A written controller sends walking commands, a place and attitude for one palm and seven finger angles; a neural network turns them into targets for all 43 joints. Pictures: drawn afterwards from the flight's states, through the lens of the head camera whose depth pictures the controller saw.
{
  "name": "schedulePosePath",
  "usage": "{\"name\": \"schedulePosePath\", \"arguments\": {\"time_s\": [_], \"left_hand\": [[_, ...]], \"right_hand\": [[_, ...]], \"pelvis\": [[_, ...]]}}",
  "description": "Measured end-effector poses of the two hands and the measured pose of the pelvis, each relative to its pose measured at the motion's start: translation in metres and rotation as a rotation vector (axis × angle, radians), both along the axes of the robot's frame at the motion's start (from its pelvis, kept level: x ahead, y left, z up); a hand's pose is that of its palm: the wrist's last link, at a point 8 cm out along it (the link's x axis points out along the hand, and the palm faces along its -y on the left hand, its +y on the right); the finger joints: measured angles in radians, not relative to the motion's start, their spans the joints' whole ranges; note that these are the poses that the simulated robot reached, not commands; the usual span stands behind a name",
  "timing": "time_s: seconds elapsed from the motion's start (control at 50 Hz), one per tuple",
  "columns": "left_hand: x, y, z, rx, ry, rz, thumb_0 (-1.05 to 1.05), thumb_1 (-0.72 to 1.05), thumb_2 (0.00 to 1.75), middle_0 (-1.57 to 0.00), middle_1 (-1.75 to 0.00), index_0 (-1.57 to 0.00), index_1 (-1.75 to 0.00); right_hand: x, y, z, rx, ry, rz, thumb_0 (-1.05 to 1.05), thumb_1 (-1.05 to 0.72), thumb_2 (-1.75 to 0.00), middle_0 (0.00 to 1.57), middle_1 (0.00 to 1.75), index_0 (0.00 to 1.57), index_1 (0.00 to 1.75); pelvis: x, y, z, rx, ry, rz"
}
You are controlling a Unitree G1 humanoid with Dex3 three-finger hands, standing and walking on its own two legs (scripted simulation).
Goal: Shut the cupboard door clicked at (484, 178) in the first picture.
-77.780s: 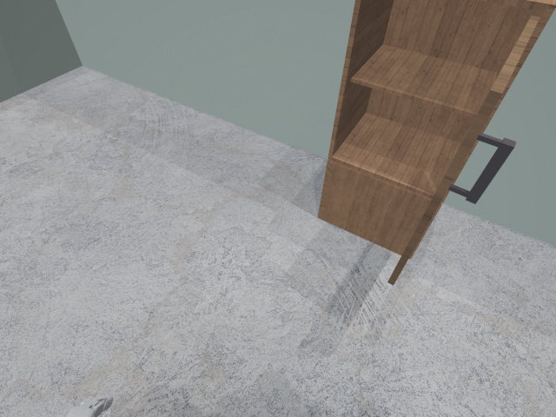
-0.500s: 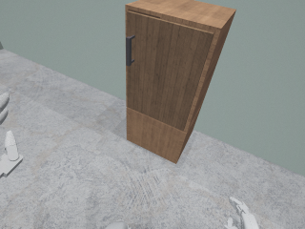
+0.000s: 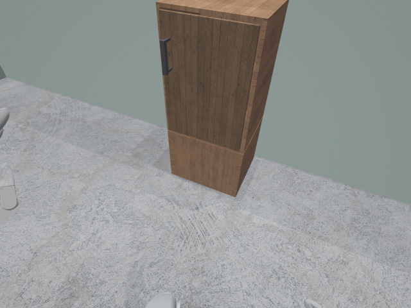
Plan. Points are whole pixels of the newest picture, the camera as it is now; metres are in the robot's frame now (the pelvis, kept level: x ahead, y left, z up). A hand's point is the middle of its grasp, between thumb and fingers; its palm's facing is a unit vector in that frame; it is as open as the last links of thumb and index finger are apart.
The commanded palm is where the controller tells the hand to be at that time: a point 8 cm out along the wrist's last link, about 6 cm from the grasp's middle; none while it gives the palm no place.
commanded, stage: stop stepping back and stand still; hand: left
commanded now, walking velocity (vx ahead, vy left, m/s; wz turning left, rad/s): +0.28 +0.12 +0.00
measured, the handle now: (166, 56) +1.07 +0.24 +0.06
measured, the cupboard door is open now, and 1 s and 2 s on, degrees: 0 0 0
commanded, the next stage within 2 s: let the arm hang, fingers relaxed in 1.62 s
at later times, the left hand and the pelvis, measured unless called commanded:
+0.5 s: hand (13, 175) +0.23 +0.29 +0.22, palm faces +0.50 -0.71 -0.49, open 7.4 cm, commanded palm +0.15 +0.33 +0.19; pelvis +0.02 +0.02 +0.00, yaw +2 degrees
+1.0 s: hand (30, 173) +0.26 +0.31 +0.18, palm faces +0.40 -0.78 -0.48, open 7.4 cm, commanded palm +0.19 +0.35 +0.19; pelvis +0.05 +0.05 +0.01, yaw +1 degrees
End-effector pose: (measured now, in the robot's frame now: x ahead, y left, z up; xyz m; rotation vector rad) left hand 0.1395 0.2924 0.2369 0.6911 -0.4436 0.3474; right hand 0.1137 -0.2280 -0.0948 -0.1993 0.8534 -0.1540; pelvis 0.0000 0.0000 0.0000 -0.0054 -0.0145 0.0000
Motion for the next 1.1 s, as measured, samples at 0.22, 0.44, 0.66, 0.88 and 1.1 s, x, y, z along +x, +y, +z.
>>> {"name": "schedulePosePath", "arguments": {"time_s": [0.22, 0.44, 0.66, 0.88, 1.1], "left_hand": [[-0.003, 0.024, -0.052, -0.286, 0.149, 0.195, 0.02, 0.9, 0.9, -0.2, -0.3, -0.21, -0.3], [0.034, 0.032, -0.01, -0.096, -0.044, 0.055, 0.02, 0.89, 0.9, -0.21, -0.3, -0.21, -0.3], [0.051, 0.034, -0.046, -0.141, 0.23, 0.14, 0.02, 0.89, 0.9, -0.21, -0.3, -0.21, -0.3], [0.08, 0.049, -0.034, -0.151, 0.112, 0.095, 0.02, 0.89, 0.9, -0.21, -0.3, -0.21, -0.3], [0.067, 0.057, -0.045, -0.159, 0.206, 0.052, 0.02, 0.89, 0.9, -0.21, -0.3, -0.21, -0.3]], "right_hand": [[0.004, -0.029, 0.021, -0.084, -0.062, -0.027, 0.01, -0.9, -0.9, 0.2, 0.3, 0.2, 0.3], [0.05, 0.015, 0.033, -0.068, -0.156, 0.004, 0.01, -0.9, -0.9, 0.2, 0.3, 0.2, 0.3], [0.068, 0.036, 0.0, 0.063, -0.012, 0.024, 0.01, -0.9, -0.9, 0.2, 0.3, 0.2, 0.3], [0.1, 0.033, 0.025, -0.028, -0.083, 0.01, 0.01, -0.9, -0.9, 0.2, 0.3, 0.2, 0.3], [0.091, 0.044, 0.039, -0.026, -0.131, -0.012, 0.01, -0.9, -0.9, 0.2, 0.3, 0.2, 0.3]], "pelvis": [[-0.007, 0.012, 0.017, 0.047, 0.003, 0.032], [0.014, 0.024, 0.004, 0.029, 0.006, 0.027], [0.046, 0.027, 0.007, 0.012, 0.034, 0.031], [0.059, 0.04, 0.008, 0.004, 0.023, 0.022], [0.046, 0.051, 0.011, -0.007, 0.034, 0.009]]}}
